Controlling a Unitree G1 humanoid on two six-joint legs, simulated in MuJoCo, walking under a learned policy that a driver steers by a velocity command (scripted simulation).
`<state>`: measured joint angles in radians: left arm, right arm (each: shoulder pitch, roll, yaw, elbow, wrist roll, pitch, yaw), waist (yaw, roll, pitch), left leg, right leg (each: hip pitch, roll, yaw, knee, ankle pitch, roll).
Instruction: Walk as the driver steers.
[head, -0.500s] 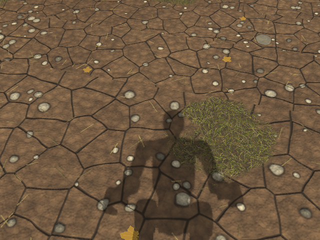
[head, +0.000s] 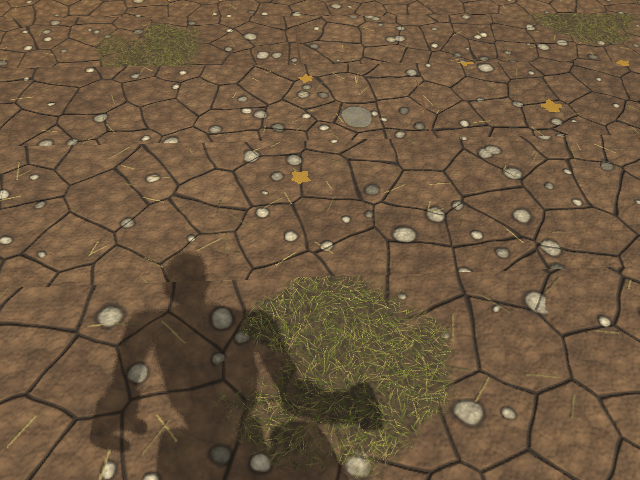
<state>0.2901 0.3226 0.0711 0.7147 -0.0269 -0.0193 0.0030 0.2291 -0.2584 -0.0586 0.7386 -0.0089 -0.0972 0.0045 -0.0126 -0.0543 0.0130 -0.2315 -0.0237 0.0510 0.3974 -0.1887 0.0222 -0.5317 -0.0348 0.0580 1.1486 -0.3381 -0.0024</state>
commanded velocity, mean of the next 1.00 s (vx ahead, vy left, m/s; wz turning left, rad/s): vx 0.40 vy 0.00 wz -0.25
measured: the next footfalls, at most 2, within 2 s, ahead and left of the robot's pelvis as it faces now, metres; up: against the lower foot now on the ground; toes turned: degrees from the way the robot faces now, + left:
right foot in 0.32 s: +0.32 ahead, -0.17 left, +0.00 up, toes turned -15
left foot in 0.80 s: +0.65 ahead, -0.06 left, +0.00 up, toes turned -18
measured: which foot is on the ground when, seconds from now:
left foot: down 0.00-0.34, up 0.36-0.78, down 0.80-1.00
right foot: up 0.00-0.30, down 0.32-0.82, up 0.84-1.00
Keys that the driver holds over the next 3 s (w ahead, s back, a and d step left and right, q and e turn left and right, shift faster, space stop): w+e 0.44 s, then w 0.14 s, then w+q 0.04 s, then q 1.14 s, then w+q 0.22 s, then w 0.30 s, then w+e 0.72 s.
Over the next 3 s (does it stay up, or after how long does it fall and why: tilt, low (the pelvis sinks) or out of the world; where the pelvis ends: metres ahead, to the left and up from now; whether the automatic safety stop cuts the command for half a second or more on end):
stays up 0.94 0.04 -0.01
